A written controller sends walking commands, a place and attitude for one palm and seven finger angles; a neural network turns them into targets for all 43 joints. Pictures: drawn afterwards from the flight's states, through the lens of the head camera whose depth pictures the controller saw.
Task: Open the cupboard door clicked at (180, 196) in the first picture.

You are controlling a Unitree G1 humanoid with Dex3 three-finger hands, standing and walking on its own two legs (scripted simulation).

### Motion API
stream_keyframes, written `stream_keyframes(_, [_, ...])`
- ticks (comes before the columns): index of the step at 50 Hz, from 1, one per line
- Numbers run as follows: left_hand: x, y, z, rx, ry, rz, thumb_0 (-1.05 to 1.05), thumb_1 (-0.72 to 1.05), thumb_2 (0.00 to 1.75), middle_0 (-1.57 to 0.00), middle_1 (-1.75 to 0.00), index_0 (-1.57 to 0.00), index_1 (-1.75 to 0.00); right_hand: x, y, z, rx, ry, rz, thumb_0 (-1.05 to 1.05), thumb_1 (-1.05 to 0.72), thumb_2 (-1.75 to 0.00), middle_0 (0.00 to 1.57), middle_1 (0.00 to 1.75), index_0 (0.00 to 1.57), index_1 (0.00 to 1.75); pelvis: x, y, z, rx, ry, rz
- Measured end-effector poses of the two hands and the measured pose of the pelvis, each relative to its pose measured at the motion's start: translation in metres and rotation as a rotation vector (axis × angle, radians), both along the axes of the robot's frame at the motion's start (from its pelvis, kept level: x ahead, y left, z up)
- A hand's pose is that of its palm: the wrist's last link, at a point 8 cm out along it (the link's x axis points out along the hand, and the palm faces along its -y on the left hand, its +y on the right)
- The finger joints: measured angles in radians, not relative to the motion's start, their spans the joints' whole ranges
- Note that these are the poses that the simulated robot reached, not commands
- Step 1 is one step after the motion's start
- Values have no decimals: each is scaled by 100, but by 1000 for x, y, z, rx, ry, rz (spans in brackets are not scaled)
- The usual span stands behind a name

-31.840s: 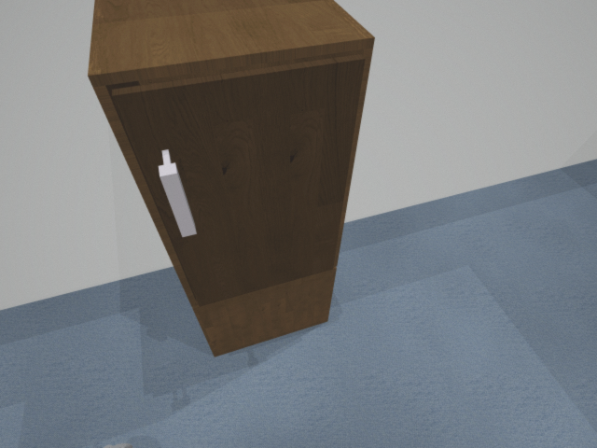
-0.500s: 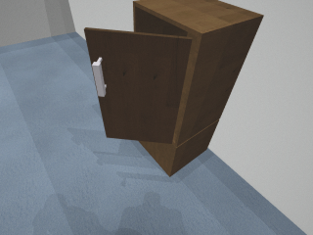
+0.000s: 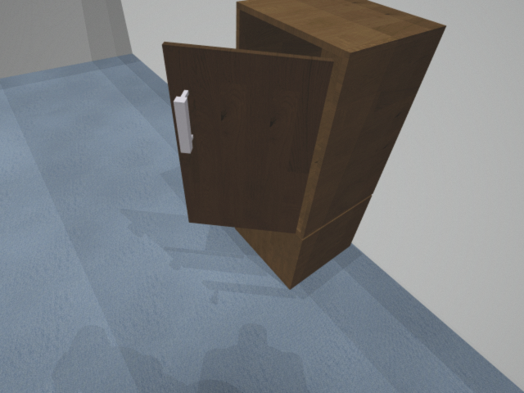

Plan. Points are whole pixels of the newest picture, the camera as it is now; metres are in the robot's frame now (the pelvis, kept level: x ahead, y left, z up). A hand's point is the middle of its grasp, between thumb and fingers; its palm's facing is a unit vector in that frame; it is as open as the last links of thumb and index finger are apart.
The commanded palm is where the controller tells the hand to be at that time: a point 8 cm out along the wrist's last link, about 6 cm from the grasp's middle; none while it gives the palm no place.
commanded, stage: look again from close up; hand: left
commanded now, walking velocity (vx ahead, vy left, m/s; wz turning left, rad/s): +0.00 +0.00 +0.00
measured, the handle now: (186, 121) +0.70 +0.23 +0.04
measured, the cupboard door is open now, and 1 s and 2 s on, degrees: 47 47 47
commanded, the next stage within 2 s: shuffle to correct the standing spot in 0.30 s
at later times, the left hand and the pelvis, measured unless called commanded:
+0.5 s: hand out of the picture +0.01 +0.26 -0.17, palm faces +0.00 -0.97 -0.23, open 7.4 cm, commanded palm none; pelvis -0.09 +0.06 +0.00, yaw -3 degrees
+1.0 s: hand out of the picture -0.14 +0.27 -0.19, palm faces +0.06 -0.99 -0.08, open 7.4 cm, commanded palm none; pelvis -0.04 +0.13 -0.02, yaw +0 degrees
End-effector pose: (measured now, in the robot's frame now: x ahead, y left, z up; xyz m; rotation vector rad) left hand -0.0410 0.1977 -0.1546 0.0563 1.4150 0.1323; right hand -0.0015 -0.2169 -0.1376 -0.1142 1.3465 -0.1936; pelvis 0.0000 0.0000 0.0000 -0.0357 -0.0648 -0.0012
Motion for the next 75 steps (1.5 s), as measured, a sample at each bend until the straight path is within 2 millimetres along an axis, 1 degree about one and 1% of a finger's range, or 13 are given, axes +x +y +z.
stream_keyframes(10, [-51,26,-14,2,67,37,1,91,90,-20,-30,-20,-30,-25,6,2,-46,-29,-29,0,-92,-90,20,30,20,30,-37,20,-8,-12,-10,14])
stream_keyframes(16, [2,76,-41,46,-68,-61,1,91,90,-20,-30,-21,-30,-101,16,-9,-124,-20,-116,0,-91,-90,20,30,20,30,-65,43,-31,7,-15,-39])
stream_keyframes(19, [32,96,-21,79,-186,-75,1,91,90,-20,-30,-20,-30,-137,31,-5,-103,76,-113,0,-91,-90,20,30,20,30,-78,50,-22,18,-8,-51])
stream_keyframes(23, [48,113,10,114,-274,-86,1,91,90,-20,-30,-20,-30,-156,48,7,-73,112,-105,0,-91,-90,20,30,20,30,-89,57,-5,2,28,-42])
stream_keyframes(29, [19,111,30,105,-192,-141,0,91,90,-20,-30,-20,-30,-157,65,14,-27,52,-134,0,-91,-90,20,30,20,30,-99,63,14,-7,63,-69])
stream_keyframes(35, [-52,99,18,90,-43,-119,0,91,90,-20,-30,-20,-30,-166,69,2,20,67,-136,0,-91,-90,20,30,20,30,-115,64,7,19,53,-97])
stream_keyframes(39, [-93,92,12,39,44,-84,1,91,90,-20,-30,-20,-30,-158,64,7,12,73,-124,0,-91,-90,20,30,20,30,-109,71,6,5,32,-70])
stream_keyframes(44, [-115,92,5,-12,123,-26,1,91,90,-20,-30,-20,-30,-125,62,9,-38,84,-84,0,-91,-90,20,30,20,30,-87,89,0,-5,28,-28])
stream_keyframes(48, [-111,108,-3,-41,179,11,1,91,90,-20,-30,-21,-30,-69,76,6,-69,57,-21,0,-91,-90,20,30,19,30,-58,113,-9,-1,43,-1])
stream_keyframes(54, [-60,158,-19,-38,204,-1,1,91,90,-20,-30,-21,-30,15,119,-4,-91,-70,43,0,-91,-90,20,30,19,30,-21,152,-23,14,54,-12])
stream_keyframes(62, [99,208,9,57,-103,-58,1,91,90,-20,-30,-20,-30,47,157,13,-45,-68,15,0,-95,-90,20,30,20,30,24,167,4,31,71,-19])
stream_keyframes(68, [193,201,28,69,-241,-101,1,91,90,-20,-30,-20,-30,56,167,9,11,-16,-20,0,-93,-90,20,30,20,30,61,164,9,47,75,-18])
stream_keyframes(75, [268,162,29,58,-277,-170,1,91,90,-20,-30,-20,-30,66,154,-4,56,80,-83,0,-92,-90,20,30,20,30,108,140,3,50,85,-21])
